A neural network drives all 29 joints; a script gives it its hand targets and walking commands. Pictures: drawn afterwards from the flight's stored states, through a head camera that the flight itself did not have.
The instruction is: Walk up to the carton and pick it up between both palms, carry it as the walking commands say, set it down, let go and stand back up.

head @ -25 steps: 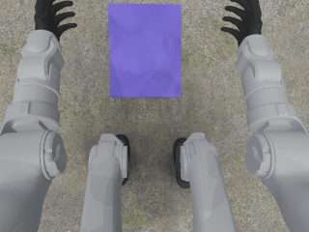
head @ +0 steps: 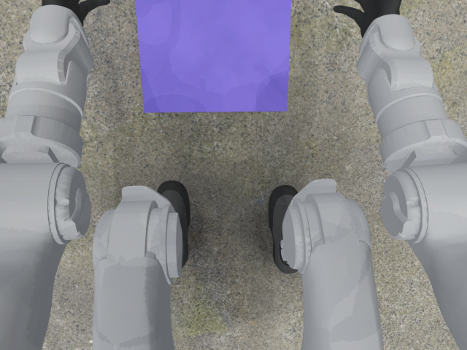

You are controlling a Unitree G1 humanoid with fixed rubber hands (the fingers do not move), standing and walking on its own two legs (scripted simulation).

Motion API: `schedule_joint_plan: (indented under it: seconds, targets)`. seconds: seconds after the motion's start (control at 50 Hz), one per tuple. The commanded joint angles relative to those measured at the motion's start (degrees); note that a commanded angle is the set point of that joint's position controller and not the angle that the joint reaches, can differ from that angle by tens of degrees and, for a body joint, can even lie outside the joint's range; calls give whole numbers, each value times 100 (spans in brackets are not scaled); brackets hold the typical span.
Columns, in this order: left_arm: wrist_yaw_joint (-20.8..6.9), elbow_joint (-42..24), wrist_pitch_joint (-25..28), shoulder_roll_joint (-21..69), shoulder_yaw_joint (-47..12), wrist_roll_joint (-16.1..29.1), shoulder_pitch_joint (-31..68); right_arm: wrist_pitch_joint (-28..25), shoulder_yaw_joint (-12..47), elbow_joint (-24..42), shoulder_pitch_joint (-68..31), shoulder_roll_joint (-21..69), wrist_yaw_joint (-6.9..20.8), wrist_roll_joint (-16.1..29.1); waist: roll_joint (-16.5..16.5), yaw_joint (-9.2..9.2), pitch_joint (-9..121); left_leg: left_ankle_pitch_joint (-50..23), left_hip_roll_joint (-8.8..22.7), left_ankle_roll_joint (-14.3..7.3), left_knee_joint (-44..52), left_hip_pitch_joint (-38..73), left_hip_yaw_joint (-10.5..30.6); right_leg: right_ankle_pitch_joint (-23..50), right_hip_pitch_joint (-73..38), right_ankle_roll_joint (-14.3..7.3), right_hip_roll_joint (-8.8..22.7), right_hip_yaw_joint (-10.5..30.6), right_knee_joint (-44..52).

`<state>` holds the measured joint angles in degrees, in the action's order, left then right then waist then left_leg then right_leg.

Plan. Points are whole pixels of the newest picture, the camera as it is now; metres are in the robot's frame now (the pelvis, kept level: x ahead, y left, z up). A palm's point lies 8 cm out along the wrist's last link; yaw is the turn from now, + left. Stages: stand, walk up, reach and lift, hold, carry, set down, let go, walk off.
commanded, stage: reach and lift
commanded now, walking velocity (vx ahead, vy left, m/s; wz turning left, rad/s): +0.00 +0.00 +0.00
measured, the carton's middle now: (214, 25) +0.55 +0.03 -0.32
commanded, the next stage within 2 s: none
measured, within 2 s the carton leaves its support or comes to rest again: leaves its support in 1.86 s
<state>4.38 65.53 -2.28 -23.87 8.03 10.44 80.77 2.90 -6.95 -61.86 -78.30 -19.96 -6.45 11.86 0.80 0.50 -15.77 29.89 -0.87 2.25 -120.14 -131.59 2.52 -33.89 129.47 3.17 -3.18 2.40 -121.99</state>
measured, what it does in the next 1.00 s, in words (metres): stands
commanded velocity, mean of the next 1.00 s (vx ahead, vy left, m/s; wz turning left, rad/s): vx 0.00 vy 0.00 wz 0.00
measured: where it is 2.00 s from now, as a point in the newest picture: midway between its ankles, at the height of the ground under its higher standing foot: (230, 241)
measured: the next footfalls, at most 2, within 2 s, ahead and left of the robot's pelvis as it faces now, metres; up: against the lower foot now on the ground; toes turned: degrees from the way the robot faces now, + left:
none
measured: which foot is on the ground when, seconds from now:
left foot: down 0.00-1.00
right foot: down 0.00-1.00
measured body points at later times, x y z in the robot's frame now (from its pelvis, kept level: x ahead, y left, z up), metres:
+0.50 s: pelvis +0.00 +0.00 -0.04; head +0.38 +0.01 +0.20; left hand +0.55 +0.21 -0.24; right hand +0.54 -0.19 -0.24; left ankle +0.12 +0.13 -0.35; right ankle +0.10 -0.13 -0.35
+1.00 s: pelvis -0.01 +0.00 -0.03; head +0.38 +0.01 +0.19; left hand +0.55 +0.19 -0.24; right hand +0.55 -0.15 -0.24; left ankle +0.12 +0.13 -0.35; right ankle +0.10 -0.12 -0.35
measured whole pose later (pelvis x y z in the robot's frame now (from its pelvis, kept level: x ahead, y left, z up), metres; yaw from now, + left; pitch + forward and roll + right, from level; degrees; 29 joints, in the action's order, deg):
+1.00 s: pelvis -0.01 +0.00 -0.03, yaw +0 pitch +35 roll +0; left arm 5.3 74.1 0.8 -23.1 1.0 15.1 89.5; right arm -0.1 -1.7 -71.6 -89.0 -18.5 -6.4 14.5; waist 0.4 -0.1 -27.1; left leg 30.1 1.4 0.7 -126.8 -131.4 1.4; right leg -33.8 129.4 2.0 -0.7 1.5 -128.5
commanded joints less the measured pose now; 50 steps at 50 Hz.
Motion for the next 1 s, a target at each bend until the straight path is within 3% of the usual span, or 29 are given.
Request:
schedule_joint_plan:
  seconds: [0.0, 0.14, 0.24, 0.48, 0.84, 0.98]
  targets:
    - [11, -461, 168, -768, -15, 88, 1421, -165, 19, 439, -1344, -704, -9, 70, -192, -48, 6821, -2013, 92, -51, 490, 4068, -330, 1827, -2838, 38, 159, -427, 808]
    - [-9, -197, 290, -839, -192, 244, 1701, -273, 112, 228, -1688, -738, 2, 95, -125, -8, 6069, -1885, 131, -40, 207, 3513, -251, 1808, -2501, 34, 185, -358, 527]
    - [-39, 204, 367, -873, -248, 234, 1722, -328, 197, -135, -1748, -720, 49, 167, -143, -98, 5420, -1827, 170, -34, 27, 3150, -200, 1806, -2220, 49, 194, -294, 332]
    - [-29, 237, 382, -763, -481, 431, 1756, -354, 303, -228, -1744, -666, 64, 280, -139, -77, 5519, -1993, 149, -44, -69, 3334, -190, 1953, -2470, 4, 209, -325, 208]
    - [20, 387, 360, -435, -572, 390, 2221, -363, 442, -438, -2234, -414, 12, 313, -107, -86, 5379, -1636, 56, -82, 63, 3346, -212, 1613, -2568, -10, 137, -330, 325]
    - [-24, 322, 396, 4, -808, 484, 2423, -423, 469, -505, -2302, -130, 1, 215, -148, 96, 5375, -1663, -24, -57, 86, 3336, -219, 1716, -2655, -48, 91, -344, 357]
